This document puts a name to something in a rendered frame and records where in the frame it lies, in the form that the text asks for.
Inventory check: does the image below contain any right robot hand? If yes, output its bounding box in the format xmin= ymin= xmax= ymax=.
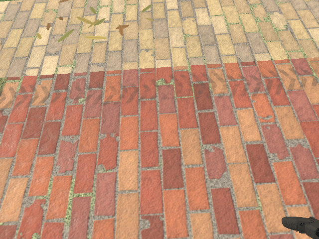
xmin=282 ymin=217 xmax=319 ymax=239

